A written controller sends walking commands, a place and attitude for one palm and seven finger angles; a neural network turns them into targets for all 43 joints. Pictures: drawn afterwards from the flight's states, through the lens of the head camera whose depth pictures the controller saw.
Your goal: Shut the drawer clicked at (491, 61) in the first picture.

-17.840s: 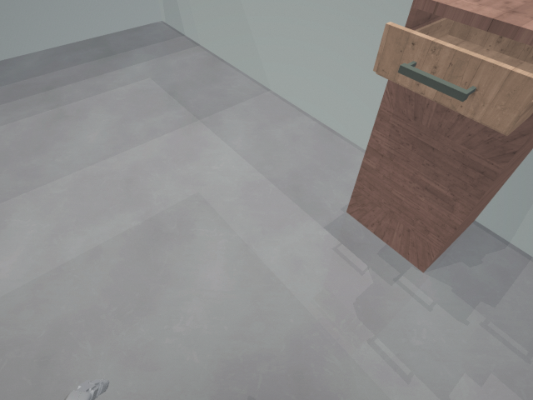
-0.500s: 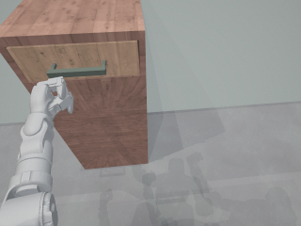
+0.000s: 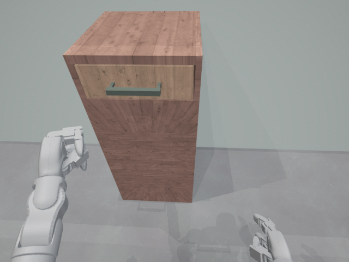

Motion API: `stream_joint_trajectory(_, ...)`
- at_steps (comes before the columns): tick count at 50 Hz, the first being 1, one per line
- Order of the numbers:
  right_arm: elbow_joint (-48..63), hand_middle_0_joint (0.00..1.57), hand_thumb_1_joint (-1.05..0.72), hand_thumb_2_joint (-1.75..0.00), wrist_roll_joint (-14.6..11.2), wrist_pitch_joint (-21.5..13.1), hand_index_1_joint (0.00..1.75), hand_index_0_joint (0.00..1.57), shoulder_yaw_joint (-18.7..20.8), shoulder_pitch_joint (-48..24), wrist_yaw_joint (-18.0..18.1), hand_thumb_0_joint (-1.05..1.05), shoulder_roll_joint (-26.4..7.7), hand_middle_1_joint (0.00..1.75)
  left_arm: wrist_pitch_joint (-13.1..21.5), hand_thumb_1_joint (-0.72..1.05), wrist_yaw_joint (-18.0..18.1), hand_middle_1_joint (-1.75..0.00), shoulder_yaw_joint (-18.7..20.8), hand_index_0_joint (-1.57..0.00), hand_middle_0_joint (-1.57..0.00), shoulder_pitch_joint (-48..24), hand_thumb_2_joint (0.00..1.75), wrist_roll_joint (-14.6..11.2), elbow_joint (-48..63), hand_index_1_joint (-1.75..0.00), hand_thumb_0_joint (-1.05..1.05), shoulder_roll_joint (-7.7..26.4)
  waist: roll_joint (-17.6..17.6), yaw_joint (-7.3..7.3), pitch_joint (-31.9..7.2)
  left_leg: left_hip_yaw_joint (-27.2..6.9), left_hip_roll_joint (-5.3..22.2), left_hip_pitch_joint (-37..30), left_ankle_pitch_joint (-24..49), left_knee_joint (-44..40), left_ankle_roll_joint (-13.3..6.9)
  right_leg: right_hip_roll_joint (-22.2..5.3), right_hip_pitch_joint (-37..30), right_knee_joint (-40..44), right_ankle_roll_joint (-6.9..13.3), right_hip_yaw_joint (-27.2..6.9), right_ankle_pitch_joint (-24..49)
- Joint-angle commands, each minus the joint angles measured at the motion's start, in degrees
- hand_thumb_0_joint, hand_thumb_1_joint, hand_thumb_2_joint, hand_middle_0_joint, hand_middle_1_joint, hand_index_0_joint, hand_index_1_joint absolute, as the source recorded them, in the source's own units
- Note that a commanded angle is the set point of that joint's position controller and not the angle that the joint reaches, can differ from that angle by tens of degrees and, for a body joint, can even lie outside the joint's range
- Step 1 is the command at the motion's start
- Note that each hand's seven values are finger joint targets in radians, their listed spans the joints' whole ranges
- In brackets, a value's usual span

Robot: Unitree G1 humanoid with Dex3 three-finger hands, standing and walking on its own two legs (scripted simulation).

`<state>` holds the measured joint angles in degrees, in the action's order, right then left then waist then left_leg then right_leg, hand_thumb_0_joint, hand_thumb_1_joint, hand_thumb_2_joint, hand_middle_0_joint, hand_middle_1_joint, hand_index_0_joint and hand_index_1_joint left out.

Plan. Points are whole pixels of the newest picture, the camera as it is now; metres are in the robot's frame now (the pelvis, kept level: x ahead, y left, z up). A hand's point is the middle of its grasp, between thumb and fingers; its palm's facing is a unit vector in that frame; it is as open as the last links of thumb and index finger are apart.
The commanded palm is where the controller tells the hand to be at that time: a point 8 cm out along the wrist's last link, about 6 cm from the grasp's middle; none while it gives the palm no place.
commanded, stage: draw the hand back to the body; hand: left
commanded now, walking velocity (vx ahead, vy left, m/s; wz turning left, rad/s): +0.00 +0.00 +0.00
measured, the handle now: (134, 88) +0.61 +0.20 +0.09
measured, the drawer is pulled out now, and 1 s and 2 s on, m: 0.00 0.00 0.00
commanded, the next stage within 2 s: step back with the hand held close in 0.58 s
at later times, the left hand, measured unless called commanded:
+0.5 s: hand (37, 199) +0.17 +0.24 +0.16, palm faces +0.42 -0.82 -0.38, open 3.3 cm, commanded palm +0.13 +0.28 +0.17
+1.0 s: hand (46, 193) +0.19 +0.24 +0.15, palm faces +0.30 -0.82 -0.48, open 3.3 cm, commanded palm +0.13 +0.29 +0.17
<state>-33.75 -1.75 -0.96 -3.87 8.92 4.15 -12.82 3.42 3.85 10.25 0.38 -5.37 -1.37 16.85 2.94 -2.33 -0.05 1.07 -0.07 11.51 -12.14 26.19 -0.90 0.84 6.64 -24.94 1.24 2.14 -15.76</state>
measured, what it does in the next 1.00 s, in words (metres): stands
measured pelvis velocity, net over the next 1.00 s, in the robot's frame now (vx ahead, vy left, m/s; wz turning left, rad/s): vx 0.00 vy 0.01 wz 0.00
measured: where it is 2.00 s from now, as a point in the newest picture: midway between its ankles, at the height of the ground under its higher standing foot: outside the picture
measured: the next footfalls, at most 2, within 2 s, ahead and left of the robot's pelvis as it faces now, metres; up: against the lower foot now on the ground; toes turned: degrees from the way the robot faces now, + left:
right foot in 1.80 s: -0.22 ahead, -0.06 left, +0.00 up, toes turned +1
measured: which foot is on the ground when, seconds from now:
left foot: down 0.00-1.00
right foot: down 0.00-1.00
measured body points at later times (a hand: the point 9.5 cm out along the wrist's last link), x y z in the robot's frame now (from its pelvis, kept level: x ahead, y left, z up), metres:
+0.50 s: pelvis +0.00 +0.00 +0.00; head -0.03 -0.02 +0.45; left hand +0.14 +0.29 +0.18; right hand +0.19 -0.22 -0.08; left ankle +0.02 +0.11 -0.74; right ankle -0.02 -0.10 -0.74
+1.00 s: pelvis +0.00 +0.01 +0.00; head +0.02 -0.01 +0.45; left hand +0.17 +0.29 +0.18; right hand +0.18 -0.23 -0.09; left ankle +0.02 +0.11 -0.74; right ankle -0.02 -0.10 -0.74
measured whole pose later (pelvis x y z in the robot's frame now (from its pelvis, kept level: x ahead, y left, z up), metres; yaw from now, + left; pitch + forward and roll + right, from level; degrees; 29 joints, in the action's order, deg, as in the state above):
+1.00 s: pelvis +0.00 +0.01 +0.00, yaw +0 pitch +1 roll -1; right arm -31.6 -0.6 2.2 0.9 9.5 3.8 -14.0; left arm 9.4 5.4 18.5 35.2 -4.0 29.3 21.1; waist 3.8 -0.5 2.0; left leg 1.2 -0.5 14.9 -10.1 24.4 -1.7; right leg 0.4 9.6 -22.3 0.1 2.0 -13.3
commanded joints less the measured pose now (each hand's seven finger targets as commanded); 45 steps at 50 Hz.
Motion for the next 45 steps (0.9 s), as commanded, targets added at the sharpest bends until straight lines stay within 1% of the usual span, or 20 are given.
stream_joint_trajectory(1, 7.5, 0.20, -0.90, -0.90, 1.0, -3.4, 0.30, 0.20, 2.7, -6.8, 0.9, 0.00, -6.4, 0.30, 4.9, 0.90, 1.7, -1.60, 5.7, -1.40, -1.40, -9.1, 0.90, 0.4, 19.0, -1.60, 0.00, 11.0, 1.1, 0.29, -8.0, -1.8, 0.5, -10.1, 7.4, -6.0, -0.8, 0.0, 0.4, 6.9, 0.3, -1.2, 9.6)
stream_joint_trajectory(2, 7.6, 0.20, -0.90, -0.90, 1.0, -3.4, 0.30, 0.20, 2.7, -7.2, 0.8, 0.00, -6.3, 0.30, 5.0, 0.90, 1.6, -1.60, 5.6, -1.40, -1.40, -7.1, 0.90, 0.5, 20.2, -1.60, 0.00, 10.6, 1.3, 0.14, -6.9, -1.6, 0.6, -10.2, 7.7, -6.2, -0.8, 0.0, 0.5, 7.4, 0.3, -1.2, 9.8)
stream_joint_trajectory(3, 7.4, 0.20, -0.90, -0.90, 1.3, -3.5, 0.30, 0.20, 3.0, -7.1, 0.7, 0.00, -6.6, 0.30, 5.1, 0.90, 1.6, -1.60, 6.4, -1.40, -1.40, -3.9, 0.90, 0.4, 19.9, -1.60, 0.00, 11.2, -1.0, -0.14, -6.2, -1.7, 0.4, -9.6, 7.2, -6.6, -0.9, 0.2, -0.1, 8.2, 0.1, -1.1, 9.2)
stream_joint_trajectory(5, 7.6, 0.20, -0.90, -0.90, 1.2, -3.4, 0.30, 0.20, 3.0, -7.7, 0.6, 0.00, -6.2, 0.30, 5.3, 0.90, 1.4, -1.60, 6.4, -1.40, -1.40, -0.1, 0.90, 0.3, 21.9, -1.60, 0.00, 10.3, -2.2, -0.24, -4.6, -1.5, 0.5, -9.3, 6.0, -7.3, -0.9, 0.1, 0.0, 9.0, -0.1, -1.2, 7.7)
stream_joint_trajectory(9, 7.6, 0.20, -0.90, -0.90, 1.5, -3.9, 0.30, 0.20, 3.5, -7.8, 0.3, 0.00, -6.1, 0.30, 6.1, 0.90, 1.4, -1.60, 7.7, -1.40, -1.40, 7.6, 0.90, 0.5, 27.6, -1.60, 0.00, 10.3, -0.3, -0.58, -3.5, -1.5, 0.4, -9.6, 6.1, -7.7, -0.8, 0.0, -0.5, 9.7, 0.0, -1.2, 7.1)
stream_joint_trajectory(12, 7.7, 0.20, -0.90, -0.90, 1.8, -4.5, 0.30, 0.20, 3.9, -7.7, 0.2, 0.00, -5.8, 0.30, 6.9, 0.90, 1.7, -1.60, 9.8, -1.40, -1.40, 13.6, 0.90, 0.6, 32.6, -1.60, 0.00, 11.1, -0.1, -1.06, -4.5, -1.4, 0.4, -10.1, 7.1, -7.0, -0.8, -0.2, -0.9, 9.9, -0.1, -1.2, 7.8)
stream_joint_trajectory(18, 8.2, 0.20, -0.90, -0.90, 1.8, -5.9, 0.30, 0.20, 4.5, -7.4, 0.5, 0.00, -5.8, 0.30, 7.5, 0.90, 2.2, -1.60, 12.6, -1.40, -1.40, 24.8, 0.90, 0.7, 38.3, -1.60, 0.00, 12.2, 0.2, -1.47, -1.2, -0.8, 0.5, -9.2, 6.4, -6.3, -0.7, 0.0, 1.0, 11.7, -0.3, -1.6, 6.8)
stream_joint_trajectory(20, 8.3, 0.20, -0.90, -0.90, 1.7, -6.2, 0.30, 0.20, 4.5, -7.1, 0.6, 0.00, -5.4, 0.30, 7.7, 0.90, 2.3, -1.60, 12.6, -1.40, -1.40, 27.3, 0.90, 0.7, 39.2, -1.60, 0.00, 11.4, -0.2, -1.49, 0.2, -0.9, 0.6, -8.7, 5.9, -6.3, -0.7, -0.1, 1.5, 11.3, -0.4, -1.4, 6.2)
stream_joint_trajectory(23, 7.3, 0.20, -0.90, -0.90, 1.8, -6.8, 0.30, 0.20, 4.7, -6.5, 0.8, 0.00, -5.8, 0.30, 7.6, 0.90, 2.4, -1.60, 10.0, -1.40, -1.40, 23.6, 0.90, 1.3, 37.7, -1.60, 0.00, 9.3, -1.6, -0.20, 3.7, -1.0, 0.4, -8.6, 2.9, -6.7, -0.8, 0.2, 4.3, 12.9, -0.6, -1.6, 2.9)
stream_joint_trajectory(24, 7.1, 0.20, -0.90, -0.90, 1.8, -6.9, 0.30, 0.20, 4.7, -6.2, 1.1, 0.00, -5.9, 0.30, 7.4, 0.90, 2.6, -1.60, 9.7, -1.40, -1.40, 22.7, 0.90, 1.3, 36.8, -1.60, 0.00, 9.1, -0.9, 0.00, 4.2, -1.0, 0.4, -8.5, 1.7, -6.9, -1.0, -0.1, 4.6, 12.7, -0.6, -1.7, 1.8)
stream_joint_trajectory(28, 6.8, 0.20, -0.90, -0.90, 2.0, -7.5, 0.30, 0.20, 4.7, -6.0, 1.5, 0.00, -5.9, 0.30, 7.7, 0.90, 3.4, -1.60, 10.4, -1.40, -1.40, 20.6, 0.90, 1.9, 37.6, -1.60, 0.00, 10.3, 0.3, -0.56, 1.4, -1.3, 0.2, -9.9, 2.0, -6.9, -1.0, -0.3, 3.2, 12.0, -0.4, -1.6, 1.9)
stream_joint_trajectory(29, 6.9, 0.20, -0.90, -0.90, 2.1, -7.6, 0.30, 0.20, 4.6, -5.9, 1.6, 0.00, -5.8, 0.30, 7.8, 0.90, 3.5, -1.60, 10.5, -1.40, -1.40, 20.9, 0.90, 1.8, 38.2, -1.60, 0.00, 10.2, 0.2, -0.81, -0.7, -1.6, 0.3, -10.5, 2.9, -6.7, -1.1, -0.6, 2.0, 11.3, -0.3, -1.6, 2.8)
stream_joint_trajectory(32, 7.1, 0.20, -0.90, -0.90, 2.4, -7.9, 0.30, 0.20, 4.5, -6.2, 1.5, 0.00, -5.7, 0.30, 7.6, 0.90, 3.6, -1.60, 11.0, -1.40, -1.40, 22.4, 0.90, 1.8, 39.9, -1.60, 0.00, 10.5, 0.5, -1.51, -3.3, -1.6, 0.3, -10.8, 7.2, -5.9, -1.0, -0.6, -0.3, 9.9, -0.2, -1.6, 7.4)
stream_joint_trajectory(35, 7.0, 0.20, -0.90, -0.90, 2.4, -7.8, 0.30, 0.20, 4.1, -6.4, 1.2, 0.00, -5.3, 0.30, 7.1, 0.90, 3.4, -1.60, 11.2, -1.40, -1.40, 24.1, 0.90, 1.6, 38.9, -1.60, 0.00, 10.2, 0.4, -1.70, -1.3, -1.7, 0.4, -9.7, 8.6, -6.0, -0.7, -0.4, -0.6, 9.5, -0.1, -1.4, 9.3)
stream_joint_trajectory(36, 9.3, 0.20, -0.90, -0.90, 2.0, -5.9, 0.30, 0.20, 4.7, -5.9, 0.6, 0.00, -7.5, 0.30, 9.2, 0.90, 3.4, -1.60, 18.4, -1.40, -1.40, 19.7, 0.90, 1.8, 44.3, -1.60, 0.00, 17.7, 0.4, 0.70, 2.9, -3.1, 1.3, -4.9, 7.0, -3.8, -2.1, -2.9, 5.3, 12.0, -0.6, -5.1, 11.0)
stream_joint_trajectory(37, 8.2, 0.20, -0.90, -0.90, 2.3, -4.6, 0.30, 0.20, 4.7, -5.8, 0.6, 0.00, -6.3, 0.30, 9.1, 0.90, 2.9, -1.60, 15.9, -1.40, -1.40, 26.4, 0.90, 1.7, 38.7, -1.60, 0.00, 13.7, -2.6, 0.74, 2.2, -3.4, 1.4, -4.8, 8.4, -3.0, -2.2, -3.9, 5.6, 11.7, -0.7, -4.2, 11.6)
stream_joint_trajectory(38, 8.8, 0.20, -0.90, -0.90, 2.3, -4.0, 0.30, 0.20, 5.0, -6.5, 0.4, 0.00, -6.6, 0.30, 9.2, 0.90, 2.6, -1.60, 15.7, -1.40, -1.40, 26.4, 0.90, 1.9, 39.5, -1.60, 0.00, 14.0, -2.0, 0.61, 3.1, -3.0, 1.2, -5.1, 10.0, -2.9, -2.0, -3.8, 6.5, 11.9, -0.9, -4.2, 13.8)
stream_joint_trajectory(39, 8.9, 0.20, -0.90, -0.90, 2.3, -3.3, 0.30, 0.20, 5.1, -5.7, 0.2, 0.00, -6.5, 0.30, 9.1, 0.90, 2.4, -1.60, 14.1, -1.40, -1.40, 28.8, 0.90, 1.9, 38.2, -1.60, 0.00, 11.9, -1.7, 1.16, 1.7, -3.1, 1.5, -4.9, 11.5, -2.8, -1.8, -4.0, 6.0, 10.8, -1.0, -3.3, 14.2)
stream_joint_trajectory(43, 10.0, 0.20, -0.90, -0.90, 2.0, -1.4, 0.30, 0.20, 6.0, -5.1, 0.1, 0.00, -6.7, 0.30, 9.7, 0.90, 2.2, -1.60, 14.0, -1.40, -1.40, 32.9, 0.90, 1.5, 39.6, -1.60, 0.00, 11.7, 0.6, 1.39, -5.3, -2.8, 2.6, -6.3, 21.6, -2.2, -1.7, -3.6, 3.5, 6.8, -1.7, -1.7, 20.0)
stream_joint_trajectory(45, 10.8, 0.20, -0.90, -0.90, 1.6, -0.5, 0.30, 0.20, 6.4, -4.5, 0.0, 0.00, -6.7, 0.30, 9.7, 0.90, 2.4, -1.60, 15.0, -1.40, -1.40, 34.7, 0.90, 1.3, 40.8, -1.60, 0.00, 12.6, -0.6, 1.38, -8.6, -3.3, 3.4, -6.5, 25.8, -1.8, -1.7, -3.3, 2.1, 4.5, -1.9, -1.2, 22.1)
